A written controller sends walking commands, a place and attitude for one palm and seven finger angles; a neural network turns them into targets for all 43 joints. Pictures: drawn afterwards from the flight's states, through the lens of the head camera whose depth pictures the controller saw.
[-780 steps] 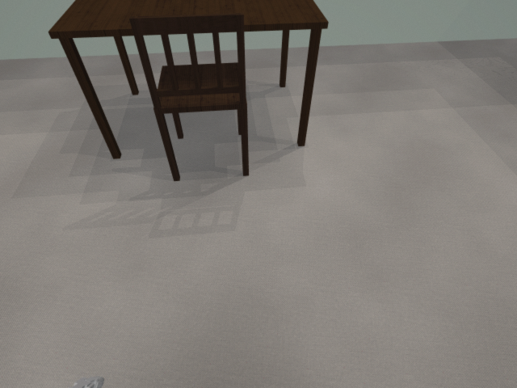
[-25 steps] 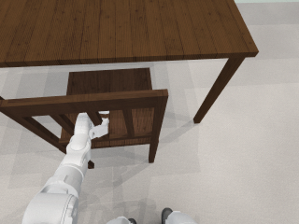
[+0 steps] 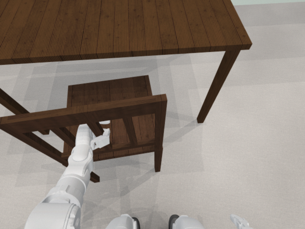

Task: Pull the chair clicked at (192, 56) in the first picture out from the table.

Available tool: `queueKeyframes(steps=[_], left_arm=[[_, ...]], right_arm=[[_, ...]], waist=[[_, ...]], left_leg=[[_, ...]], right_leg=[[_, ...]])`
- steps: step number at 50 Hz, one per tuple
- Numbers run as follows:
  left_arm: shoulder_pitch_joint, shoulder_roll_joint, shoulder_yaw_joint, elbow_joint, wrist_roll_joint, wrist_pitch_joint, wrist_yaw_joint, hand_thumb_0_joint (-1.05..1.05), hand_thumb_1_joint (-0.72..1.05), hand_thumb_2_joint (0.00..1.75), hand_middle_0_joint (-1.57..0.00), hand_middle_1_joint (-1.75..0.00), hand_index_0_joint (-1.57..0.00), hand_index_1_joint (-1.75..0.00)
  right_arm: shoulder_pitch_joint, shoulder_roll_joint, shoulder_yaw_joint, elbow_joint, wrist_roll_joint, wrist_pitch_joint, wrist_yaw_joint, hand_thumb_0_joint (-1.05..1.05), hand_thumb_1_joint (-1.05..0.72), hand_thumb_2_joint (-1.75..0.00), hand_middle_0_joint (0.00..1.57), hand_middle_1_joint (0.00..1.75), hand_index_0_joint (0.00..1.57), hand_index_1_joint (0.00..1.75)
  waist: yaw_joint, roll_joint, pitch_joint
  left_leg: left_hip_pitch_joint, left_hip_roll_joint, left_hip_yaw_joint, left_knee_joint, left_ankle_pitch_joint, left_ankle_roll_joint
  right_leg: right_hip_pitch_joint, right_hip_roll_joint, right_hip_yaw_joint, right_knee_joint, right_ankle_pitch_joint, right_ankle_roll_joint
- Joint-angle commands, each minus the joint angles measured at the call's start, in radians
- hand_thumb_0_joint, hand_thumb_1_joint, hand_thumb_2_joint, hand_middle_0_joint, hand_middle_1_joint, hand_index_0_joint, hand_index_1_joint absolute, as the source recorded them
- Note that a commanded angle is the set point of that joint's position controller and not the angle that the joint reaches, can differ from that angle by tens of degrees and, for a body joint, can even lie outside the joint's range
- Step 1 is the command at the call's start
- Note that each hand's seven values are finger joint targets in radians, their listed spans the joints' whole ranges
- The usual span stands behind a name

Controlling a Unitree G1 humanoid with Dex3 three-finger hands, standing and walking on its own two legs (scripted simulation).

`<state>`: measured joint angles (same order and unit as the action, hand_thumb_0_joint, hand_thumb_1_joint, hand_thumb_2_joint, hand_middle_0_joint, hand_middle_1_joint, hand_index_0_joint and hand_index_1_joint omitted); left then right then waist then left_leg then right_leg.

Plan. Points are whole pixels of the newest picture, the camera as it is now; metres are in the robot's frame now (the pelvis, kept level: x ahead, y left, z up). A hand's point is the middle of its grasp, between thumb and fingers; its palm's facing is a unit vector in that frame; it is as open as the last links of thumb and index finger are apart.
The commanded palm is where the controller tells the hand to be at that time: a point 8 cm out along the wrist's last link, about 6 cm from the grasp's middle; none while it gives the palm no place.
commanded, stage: step backward, pulling the chair out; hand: left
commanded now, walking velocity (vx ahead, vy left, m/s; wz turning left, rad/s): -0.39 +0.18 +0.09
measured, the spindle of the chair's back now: (101, 135) +0.38 +0.17 -0.10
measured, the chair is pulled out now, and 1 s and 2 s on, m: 0.11 0.33 0.60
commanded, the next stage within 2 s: stop walking, hand still on the chair in 1.60 s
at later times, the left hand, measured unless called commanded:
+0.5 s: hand (104, 174) +0.25 +0.14 -0.07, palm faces +0.00 -0.99 -0.15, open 5.5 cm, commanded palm +0.25 +0.19 -0.07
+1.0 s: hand (97, 221) +0.14 +0.14 -0.07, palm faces +0.04 -0.98 -0.17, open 5.6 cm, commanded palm +0.13 +0.19 -0.06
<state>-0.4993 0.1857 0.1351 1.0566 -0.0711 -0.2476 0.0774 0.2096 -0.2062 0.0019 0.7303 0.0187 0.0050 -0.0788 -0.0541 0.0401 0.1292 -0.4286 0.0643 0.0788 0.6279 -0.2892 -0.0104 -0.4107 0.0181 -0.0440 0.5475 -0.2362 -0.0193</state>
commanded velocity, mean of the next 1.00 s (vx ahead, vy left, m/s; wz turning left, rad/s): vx -0.38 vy -0.05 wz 0.07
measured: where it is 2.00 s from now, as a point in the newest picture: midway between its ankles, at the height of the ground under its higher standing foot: outside the picture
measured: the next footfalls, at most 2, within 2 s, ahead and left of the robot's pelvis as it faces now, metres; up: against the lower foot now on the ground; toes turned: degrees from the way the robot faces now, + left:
left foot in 0.22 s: -0.10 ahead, +0.16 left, +0.00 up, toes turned +1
right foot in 0.42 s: -0.02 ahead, -0.10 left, +0.00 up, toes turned -2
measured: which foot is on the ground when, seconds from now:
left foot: up 0.00-0.20, down 0.22-0.98, up 1.00-1.00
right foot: down 0.00-0.32, up 0.34-0.40, down 0.42-0.72, up 0.74-0.86, down 0.88-1.00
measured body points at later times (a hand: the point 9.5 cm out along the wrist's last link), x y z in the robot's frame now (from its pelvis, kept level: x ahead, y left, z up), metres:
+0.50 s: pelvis -0.10 +0.02 +0.00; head -0.01 +0.01 +0.44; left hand +0.25 +0.19 -0.05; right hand -0.01 -0.21 -0.14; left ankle -0.09 +0.16 -0.73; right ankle -0.06 -0.10 -0.73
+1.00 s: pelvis -0.23 +0.00 +0.00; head -0.13 +0.00 +0.43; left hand +0.14 +0.20 -0.05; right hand -0.15 -0.25 -0.14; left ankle -0.15 +0.16 -0.73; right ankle -0.19 -0.11 -0.73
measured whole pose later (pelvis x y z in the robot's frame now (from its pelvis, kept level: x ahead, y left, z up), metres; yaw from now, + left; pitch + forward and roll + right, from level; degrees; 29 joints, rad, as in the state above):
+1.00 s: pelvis -0.23 +0.00 +0.00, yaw +0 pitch +2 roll -3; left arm -0.54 0.19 0.10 1.08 -0.05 -0.22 0.08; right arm 0.20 -0.22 -0.02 0.77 0.01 -0.04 -0.07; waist -0.06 0.06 0.18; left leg -0.47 0.10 -0.05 0.63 -0.21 -0.05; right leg -0.37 0.06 -0.03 0.54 -0.21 -0.02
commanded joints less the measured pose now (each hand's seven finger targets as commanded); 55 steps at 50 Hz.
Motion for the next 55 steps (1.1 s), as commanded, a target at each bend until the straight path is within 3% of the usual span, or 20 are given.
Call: queueKeyframes(steps=[1, 6, 11, 15, 17, 20, 23, 25, 27, 29, 34, 36, 37, 40, 41, 45, 46, 48, 50, 55], left_arm=[[-0.293, 0.252, -0.012, -0.115, 0.062, 0.000, 0.035, 0.00, 0.90, 0.90, -0.50, -1.45, -0.50, -1.45], [-0.290, 0.197, -0.039, -0.163, 0.059, 0.039, 0.037, 0.00, 0.90, 0.90, -0.50, -1.45, -0.50, -1.45], [-0.260, 0.090, -0.131, -0.235, 0.033, 0.061, 0.027, 0.00, 0.90, 0.90, -0.50, -1.45, -0.50, -1.45], [-0.262, 0.074, -0.135, -0.342, 0.053, 0.025, 0.015, 0.00, 0.90, 0.90, -0.50, -1.45, -0.50, -1.45], [-0.266, 0.056, -0.134, -0.342, 0.051, 0.014, 0.011, 0.00, 0.90, 0.90, -0.50, -1.45, -0.50, -1.45], [-0.322, 0.077, -0.111, -0.274, 0.066, -0.014, 0.018, 0.00, 0.90, 0.90, -0.50, -1.45, -0.50, -1.45], [-0.377, 0.113, -0.105, -0.219, 0.088, -0.046, 0.017, 0.00, 0.90, 0.90, -0.50, -1.45, -0.50, -1.45], [-0.333, 0.186, -0.054, -0.145, 0.068, -0.043, 0.020, 0.00, 0.90, 0.90, -0.50, -1.45, -0.50, -1.45], [-0.312, 0.182, -0.062, -0.101, 0.067, -0.024, 0.020, 0.00, 0.90, 0.90, -0.50, -1.45, -0.50, -1.45], [-0.311, 0.168, -0.057, -0.101, 0.070, -0.004, 0.024, 0.00, 0.90, 0.90, -0.50, -1.45, -0.50, -1.45], [-0.275, 0.105, -0.099, -0.153, 0.046, 0.005, 0.023, 0.00, 0.90, 0.90, -0.50, -1.45, -0.50, -1.45], [-0.314, 0.070, -0.129, -0.230, 0.047, -0.011, 0.015, 0.00, 0.90, 0.90, -0.50, -1.45, -0.50, -1.45], [-0.327, 0.078, -0.120, -0.243, 0.050, -0.010, 0.015, 0.00, 0.90, 0.90, -0.50, -1.45, -0.50, -1.45], [-0.340, 0.073, -0.104, -0.212, 0.050, -0.018, 0.014, 0.00, 0.90, 0.90, -0.50, -1.45, -0.50, -1.45], [-0.351, 0.067, -0.114, -0.198, 0.061, -0.023, 0.012, 0.00, 0.90, 0.90, -0.50, -1.45, -0.50, -1.45], [-0.349, 0.108, -0.097, -0.154, 0.088, -0.049, 0.003, 0.00, 0.90, 0.90, -0.50, -1.45, -0.50, -1.45], [-0.345, 0.126, -0.094, -0.178, 0.080, -0.053, 0.005, 0.00, 0.90, 0.90, -0.50, -1.45, -0.50, -1.45], [-0.325, 0.199, -0.051, -0.174, 0.068, -0.059, 0.012, 0.00, 0.90, 0.90, -0.50, -1.45, -0.50, -1.45], [-0.282, 0.237, -0.039, -0.146, 0.055, -0.036, 0.015, 0.00, 0.90, 0.90, -0.50, -1.45, -0.50, -1.45], [-0.253, 0.195, -0.040, -0.133, 0.050, 0.014, 0.028, 0.00, 0.90, 0.90, -0.50, -1.45, -0.50, -1.45]], right_arm=[[0.066, -0.188, -0.066, -0.048, 0.021, -0.041, -0.037, 0.00, -0.90, -0.90, 0.20, 0.30, 0.20, 0.30], [0.046, -0.196, -0.053, -0.031, 0.022, -0.046, -0.050, 0.00, -0.90, -0.90, 0.20, 0.30, 0.20, 0.30], [0.057, -0.202, -0.069, -0.091, 0.032, -0.008, -0.066, 0.00, -0.90, -0.90, 0.20, 0.30, 0.20, 0.30], [0.022, -0.192, -0.073, -0.152, -0.004, 0.018, -0.046, 0.00, -0.90, -0.90, 0.20, 0.30, 0.20, 0.30], [0.011, -0.173, -0.070, -0.165, -0.015, 0.017, -0.027, 0.00, -0.90, -0.90, 0.20, 0.30, 0.20, 0.30], [0.063, -0.169, -0.077, -0.110, -0.020, -0.014, -0.012, 0.00, -0.90, -0.90, 0.20, 0.30, 0.20, 0.30], [0.100, -0.175, -0.078, -0.053, -0.016, -0.029, -0.013, 0.00, -0.90, -0.90, 0.20, 0.30, 0.20, 0.30], [0.092, -0.169, -0.087, -0.034, 0.008, -0.036, -0.033, 0.00, -0.90, -0.90, 0.20, 0.30, 0.20, 0.30], [0.039, -0.158, -0.069, -0.034, 0.012, -0.056, -0.038, 0.00, -0.90, -0.90, 0.20, 0.30, 0.20, 0.30], [0.027, -0.160, -0.055, -0.019, 0.006, -0.073, -0.040, 0.00, -0.90, -0.90, 0.20, 0.30, 0.20, 0.30], [0.054, -0.197, -0.060, -0.037, 0.007, -0.077, -0.054, 0.00, -0.90, -0.90, 0.20, 0.30, 0.20, 0.30], [0.012, -0.182, -0.054, -0.081, -0.015, -0.063, -0.042, 0.00, -0.90, -0.90, 0.20, 0.30, 0.20, 0.30], [-0.002, -0.172, -0.052, -0.088, -0.024, -0.060, -0.035, 0.00, -0.90, -0.90, 0.20, 0.30, 0.20, 0.30], [0.076, -0.177, -0.074, -0.057, -0.022, -0.067, -0.011, 0.00, -0.90, -0.90, 0.20, 0.30, 0.20, 0.30], [0.083, -0.180, -0.078, -0.049, -0.021, -0.069, -0.003, 0.00, -0.90, -0.90, 0.20, 0.30, 0.20, 0.30], [0.071, -0.186, -0.079, -0.025, -0.021, -0.079, 0.003, 0.00, -0.90, -0.90, 0.20, 0.30, 0.20, 0.30], [0.099, -0.191, -0.088, -0.021, -0.010, -0.077, 0.000, 0.00, -0.90, -0.90, 0.20, 0.30, 0.20, 0.30], [0.075, -0.169, -0.092, -0.038, 0.009, -0.077, -0.017, 0.00, -0.90, -0.90, 0.20, 0.30, 0.20, 0.30], [0.009, -0.169, -0.079, -0.056, 0.016, -0.082, -0.030, 0.00, -0.90, -0.90, 0.20, 0.30, 0.20, 0.30], [0.021, -0.179, -0.047, -0.025, 0.002, -0.091, -0.047, 0.00, -0.90, -0.90, 0.20, 0.30, 0.20, 0.30]], waist=[[0.016, -0.118, -0.495], [0.006, -0.103, -0.535], [-0.007, -0.146, -0.555], [0.002, 0.190, -0.544], [0.015, 0.228, -0.466], [-0.003, 0.128, -0.430], [-0.023, 0.109, -0.481], [-0.015, -0.113, -0.535], [0.017, -0.165, -0.492], [0.018, -0.169, -0.482], [-0.002, -0.102, -0.477], [0.015, 0.230, -0.431], [0.020, 0.263, -0.416], [-0.003, 0.093, -0.445], [-0.012, 0.117, -0.444], [-0.002, 0.203, -0.409], [-0.014, 0.141, -0.477], [-0.019, -0.059, -0.539], [0.020, -0.103, -0.481], [0.015, -0.142, -0.445]], left_leg=[[-0.025, -0.032, -0.153, 0.233, -0.253, -0.035], [-0.009, -0.019, -0.168, 0.062, -0.139, -0.035], [0.185, 0.057, -0.101, -0.172, 0.302, -0.013], [0.249, 0.163, -0.183, -0.192, 0.624, 0.035], [0.210, 0.227, -0.224, -0.205, 0.596, 0.084], [0.342, 0.232, -0.221, -0.086, 0.790, 0.086], [0.311, 0.154, -0.134, -0.025, 0.706, 0.017], [0.147, 0.059, -0.079, 0.084, 0.229, -0.039], [0.019, -0.019, -0.130, 0.212, -0.219, -0.040], [0.004, -0.016, -0.170, 0.210, -0.213, -0.036], [0.135, 0.076, -0.184, -0.185, 0.226, 0.021], [0.077, 0.218, -0.333, -0.272, 0.314, 0.106], [0.077, 0.263, -0.376, -0.271, 0.402, 0.137], [0.343, 0.268, -0.355, -0.098, 0.808, 0.146], [0.375, 0.254, -0.338, -0.073, 0.849, 0.130], [0.282, 0.192, -0.262, -0.050, 0.711, 0.083], [0.282, 0.164, -0.215, -0.033, 0.664, 0.052], [0.156, 0.063, -0.116, 0.045, 0.317, -0.008], [0.033, -0.032, -0.133, 0.227, -0.188, -0.036], [0.059, -0.023, -0.173, 0.067, -0.147, -0.032]], right_leg=[[0.322, -0.401, 0.315, -0.080, 0.887, -0.126], [0.427, -0.380, 0.195, -0.033, 0.932, -0.092], [0.357, -0.213, 0.083, -0.014, 0.682, 0.014], [0.210, -0.093, 0.021, 0.140, 0.271, 0.036], [0.134, -0.066, 0.029, 0.211, -0.067, 0.025], [0.086, -0.058, 0.044, 0.068, 0.083, 0.017], [0.193, -0.110, 0.078, -0.036, 0.520, 0.012], [0.312, -0.230, 0.180, -0.045, 0.737, -0.041], [0.285, -0.349, 0.264, -0.114, 0.661, -0.103], [0.278, -0.356, 0.229, -0.103, 0.591, -0.112], [0.224, -0.152, 0.081, -0.018, 0.322, 0.026], [0.177, -0.061, 0.035, 0.208, -0.013, 0.043], [0.132, -0.056, 0.050, 0.309, -0.159, 0.031], [0.050, -0.031, 0.062, 0.150, -0.122, 0.023], [0.067, -0.035, 0.068, 0.078, -0.063, 0.023], [0.149, -0.058, 0.070, -0.046, 0.173, 0.017], [0.216, -0.067, 0.084, -0.066, 0.325, 0.015], [0.327, -0.198, 0.197, -0.084, 0.556, -0.018], [0.261, -0.349, 0.305, -0.158, 0.488, -0.109], [0.292, -0.311, 0.189, -0.101, 0.518, -0.081]])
